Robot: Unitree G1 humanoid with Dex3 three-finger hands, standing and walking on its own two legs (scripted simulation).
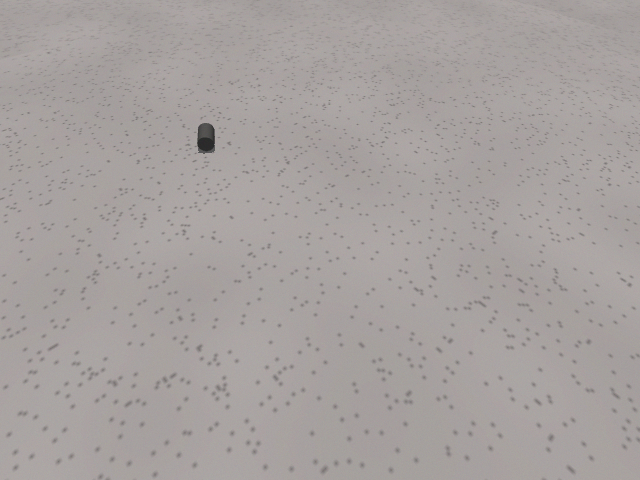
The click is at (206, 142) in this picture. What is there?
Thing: lying can
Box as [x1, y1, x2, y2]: [197, 123, 213, 150]
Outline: 202,123 198,127 197,144 201,149 209,150 213,147 213,127 208,123
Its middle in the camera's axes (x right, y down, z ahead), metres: -0.58 -0.52 +2.05
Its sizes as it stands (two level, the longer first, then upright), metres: 0.130 0.083 0.083
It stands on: the floor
